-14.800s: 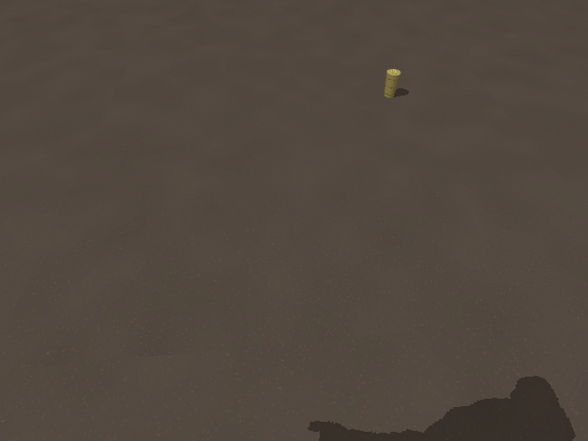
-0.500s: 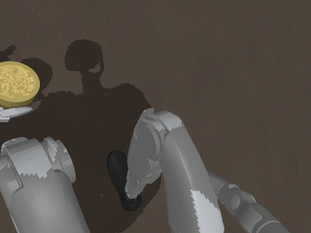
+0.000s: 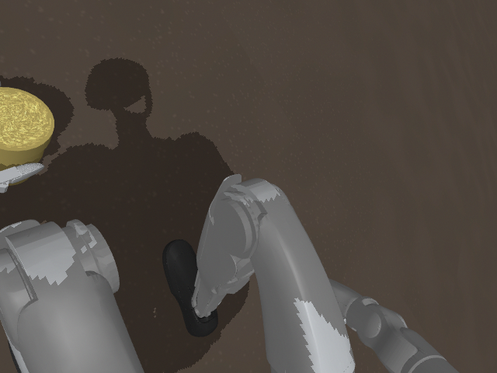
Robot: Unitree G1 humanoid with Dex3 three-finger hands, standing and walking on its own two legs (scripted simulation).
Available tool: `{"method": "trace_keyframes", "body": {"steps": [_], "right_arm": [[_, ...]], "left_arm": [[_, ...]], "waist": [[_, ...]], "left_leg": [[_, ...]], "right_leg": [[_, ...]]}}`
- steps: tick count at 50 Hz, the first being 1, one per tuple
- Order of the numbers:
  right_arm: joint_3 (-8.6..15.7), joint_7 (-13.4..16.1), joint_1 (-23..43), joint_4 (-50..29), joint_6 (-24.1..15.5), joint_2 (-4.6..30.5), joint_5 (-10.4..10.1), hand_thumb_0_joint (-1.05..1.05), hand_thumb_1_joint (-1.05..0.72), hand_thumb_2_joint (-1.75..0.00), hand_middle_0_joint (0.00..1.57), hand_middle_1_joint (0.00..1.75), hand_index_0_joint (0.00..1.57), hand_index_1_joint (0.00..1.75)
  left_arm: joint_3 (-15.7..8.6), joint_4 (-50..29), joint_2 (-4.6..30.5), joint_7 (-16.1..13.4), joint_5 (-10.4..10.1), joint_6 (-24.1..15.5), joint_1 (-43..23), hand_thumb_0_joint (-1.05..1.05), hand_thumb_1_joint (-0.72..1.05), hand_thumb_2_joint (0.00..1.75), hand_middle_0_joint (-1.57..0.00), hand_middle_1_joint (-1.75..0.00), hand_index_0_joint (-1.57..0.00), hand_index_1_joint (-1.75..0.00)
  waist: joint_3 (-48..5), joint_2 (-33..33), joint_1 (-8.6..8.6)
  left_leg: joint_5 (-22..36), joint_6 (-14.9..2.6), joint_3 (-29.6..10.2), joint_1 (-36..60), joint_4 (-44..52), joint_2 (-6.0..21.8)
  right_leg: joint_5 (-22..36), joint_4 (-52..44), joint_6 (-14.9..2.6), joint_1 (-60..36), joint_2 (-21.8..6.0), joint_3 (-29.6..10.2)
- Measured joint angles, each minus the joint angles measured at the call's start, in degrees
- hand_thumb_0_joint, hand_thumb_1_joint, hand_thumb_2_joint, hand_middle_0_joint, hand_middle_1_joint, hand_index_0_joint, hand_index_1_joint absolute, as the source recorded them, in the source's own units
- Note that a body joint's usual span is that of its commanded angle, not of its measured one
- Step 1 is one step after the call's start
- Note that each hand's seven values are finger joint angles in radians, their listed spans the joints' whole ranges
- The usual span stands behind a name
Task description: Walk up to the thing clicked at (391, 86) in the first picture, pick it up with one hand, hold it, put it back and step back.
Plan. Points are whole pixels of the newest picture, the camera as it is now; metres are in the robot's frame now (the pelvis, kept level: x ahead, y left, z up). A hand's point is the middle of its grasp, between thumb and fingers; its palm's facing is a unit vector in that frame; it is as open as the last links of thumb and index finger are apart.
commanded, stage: settle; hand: left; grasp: from the side
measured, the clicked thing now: (10, 145) +0.45 +0.19 -0.22
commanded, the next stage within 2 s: lift in 2.00 s
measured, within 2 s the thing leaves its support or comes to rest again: leaves its support in 0.50 s
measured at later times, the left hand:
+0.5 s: hand (11, 155) +0.43 +0.19 -0.19, palm faces +0.00 -1.00 -0.05, open 11.8 cm
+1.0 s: hand out of the picture +0.41 +0.21 -0.07, palm faces -0.01 -1.00 -0.09, open 11.8 cm
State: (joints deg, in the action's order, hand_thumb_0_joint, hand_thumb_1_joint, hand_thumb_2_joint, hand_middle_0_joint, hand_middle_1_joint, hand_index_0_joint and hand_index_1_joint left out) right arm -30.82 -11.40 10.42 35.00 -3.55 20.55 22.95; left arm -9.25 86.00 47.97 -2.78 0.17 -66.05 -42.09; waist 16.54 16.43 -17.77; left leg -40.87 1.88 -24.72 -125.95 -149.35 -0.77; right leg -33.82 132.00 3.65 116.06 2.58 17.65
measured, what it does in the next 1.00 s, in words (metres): stands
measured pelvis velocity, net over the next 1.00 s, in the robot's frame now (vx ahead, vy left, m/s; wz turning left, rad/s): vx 0.01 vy -0.01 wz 0.09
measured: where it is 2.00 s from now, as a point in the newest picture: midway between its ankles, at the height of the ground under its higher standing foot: (136, 341)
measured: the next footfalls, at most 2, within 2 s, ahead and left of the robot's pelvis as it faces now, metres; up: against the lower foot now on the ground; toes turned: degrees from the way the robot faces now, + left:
none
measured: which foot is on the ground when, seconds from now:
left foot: down 0.00-1.00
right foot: down 0.00-1.00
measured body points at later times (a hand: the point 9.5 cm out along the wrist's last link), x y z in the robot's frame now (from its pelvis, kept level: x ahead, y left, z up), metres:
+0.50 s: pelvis +0.00 +0.00 +0.00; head +0.24 +0.20 +0.32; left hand +0.42 +0.24 -0.18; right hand +0.17 -0.23 -0.04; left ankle +0.08 +0.12 -0.27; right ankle +0.15 -0.12 -0.27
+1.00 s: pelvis +0.01 -0.01 +0.02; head +0.19 +0.14 +0.40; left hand +0.41 +0.26 -0.07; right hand +0.18 -0.24 -0.06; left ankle +0.08 +0.12 -0.27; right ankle +0.15 -0.12 -0.27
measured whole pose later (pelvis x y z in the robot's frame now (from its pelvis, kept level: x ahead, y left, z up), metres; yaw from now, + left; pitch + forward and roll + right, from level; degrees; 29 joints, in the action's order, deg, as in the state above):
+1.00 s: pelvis +0.01 -0.01 +0.02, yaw +5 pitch +24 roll -14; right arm -15.2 -11.6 -0.1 36.3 -1.0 18.4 10.4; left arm -2.2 55.0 30.9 2.8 -2.8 -43.5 -33.3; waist 3.0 4.8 -10.9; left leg -38.9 0.3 -14.6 -127.9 -141.7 0.6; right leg -34.6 130.8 2.1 120.9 0.4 10.5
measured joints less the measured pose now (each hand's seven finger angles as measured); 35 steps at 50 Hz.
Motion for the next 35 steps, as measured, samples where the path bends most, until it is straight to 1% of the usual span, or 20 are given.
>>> {"method": "trace_keyframes", "body": {"steps": [7, 15, 21, 25, 28, 32, 35], "right_arm": [[0.33, -0.39, 0.56, -0.03, -0.03, -0.22, -0.22, 0.00, -0.91, -0.91, 0.20, 0.30, 0.20, 0.30], [0.39, -0.80, 1.42, -0.23, -0.39, -0.58, -0.19, 0.00, -0.93, -0.91, 0.20, 0.30, 0.20, 0.30], [1.15, -1.20, 1.49, 0.21, -0.63, -0.63, -0.44, 0.00, -0.94, -0.91, 0.20, 0.30, 0.20, 0.30], [2.21, -1.58, 0.67, 0.35, -0.65, -0.63, -1.07, 0.00, -0.94, -0.91, 0.20, 0.30, 0.20, 0.30], [3.26, -1.78, -0.65, 0.33, -0.50, -0.85, -1.79, 0.00, -0.95, -0.92, 0.20, 0.30, 0.20, 0.30], [5.20, -1.74, -2.89, 0.71, -0.15, -1.45, -3.18, 0.00, -0.95, -0.91, 0.20, 0.30, 0.20, 0.30], [6.81, -1.62, -4.29, 0.87, 0.30, -1.80, -4.54, 0.00, -0.94, -0.91, 0.20, 0.30, 0.20, 0.30]], "left_arm": [[1.35, -1.06, -0.61, -0.46, 0.27, 0.21, 0.41, 0.06, -0.30, 0.65, -0.72, -0.85, -0.60, -0.82], [1.40, -1.44, -1.62, -1.89, -0.03, 0.22, 0.58, 0.05, -0.44, 0.72, -0.76, -0.97, -0.64, -0.94], [2.96, -3.80, -2.73, -1.99, 0.57, 1.41, 1.37, 0.03, -0.54, 0.76, -0.79, -1.04, -0.68, -1.02], [3.57, -7.30, -4.42, -1.83, 1.32, 3.34, 2.64, 0.02, -0.60, 0.77, -0.82, -1.08, -0.70, -1.06], [3.42, -12.26, -6.16, -1.95, 1.13, 5.17, 4.37, 0.02, -0.61, 0.76, -0.84, -1.09, -0.71, -1.08], [3.98, -18.49, -8.73, -2.00, 0.82, 8.26, 5.92, 0.01, -0.61, 0.74, -0.83, -1.10, -0.71, -1.09], [4.47, -21.25, -10.34, -2.03, 0.97, 10.65, 6.34, 0.00, -0.61, 0.74, -0.83, -1.11, -0.71, -1.10]], "waist": [[0.14, -0.52, 0.24], [0.02, -0.47, 0.56], [0.22, -0.73, 1.10], [0.30, -1.44, 1.84], [-0.28, -2.09, 2.48], [-2.46, -3.61, 3.27], [-4.70, -5.51, 3.57]], "left_leg": [[-0.47, -0.05, 0.00, 0.25, 0.27, 0.06], [-0.56, 0.49, -0.34, 0.43, 0.62, -0.04], [-0.35, 0.45, 0.10, 0.24, 0.53, 0.01], [-0.08, 0.37, 0.60, 0.11, 0.62, 0.03], [0.07, 0.37, 1.25, 0.13, 1.04, 0.17], [0.25, 0.28, 2.56, 0.14, 2.07, 0.37], [0.48, -0.06, 3.72, -0.09, 3.05, 0.51]], "right_leg": [[-0.45, -0.33, 0.06, -0.30, 0.01, 0.03], [-0.48, -0.50, -0.30, -0.20, -0.08, 0.29], [-0.34, -0.15, -0.34, 0.15, -0.13, -0.06], [-0.22, 0.04, -0.42, 0.38, -0.22, -0.42], [-0.21, 0.10, -0.60, 0.61, -0.37, -0.87], [-0.44, 0.01, -0.92, 1.00, -0.73, -1.74], [-0.61, -0.32, -1.04, 1.37, -1.02, -2.50]]}}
